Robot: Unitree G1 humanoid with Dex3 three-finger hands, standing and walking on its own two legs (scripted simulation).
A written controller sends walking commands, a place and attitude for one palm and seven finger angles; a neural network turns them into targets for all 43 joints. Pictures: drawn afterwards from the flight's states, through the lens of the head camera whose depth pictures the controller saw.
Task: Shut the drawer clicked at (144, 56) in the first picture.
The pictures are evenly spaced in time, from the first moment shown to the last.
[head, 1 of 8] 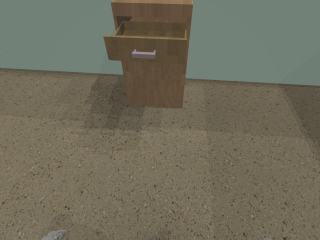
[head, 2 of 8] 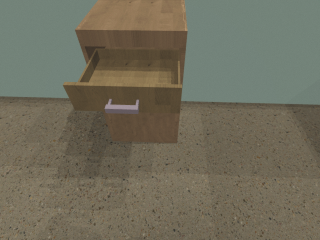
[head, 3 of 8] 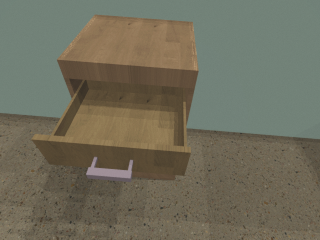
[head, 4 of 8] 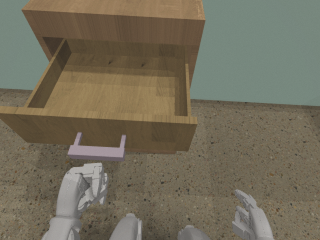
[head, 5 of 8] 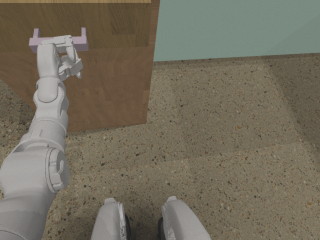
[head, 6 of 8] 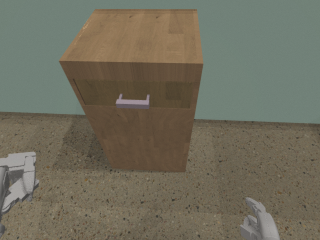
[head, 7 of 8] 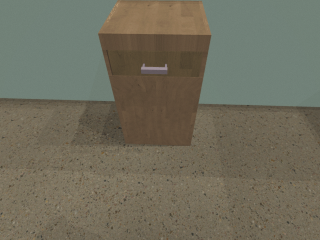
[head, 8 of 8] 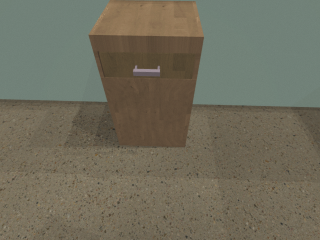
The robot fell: no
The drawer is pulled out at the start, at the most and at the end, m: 0.29 0.29 0.00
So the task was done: yes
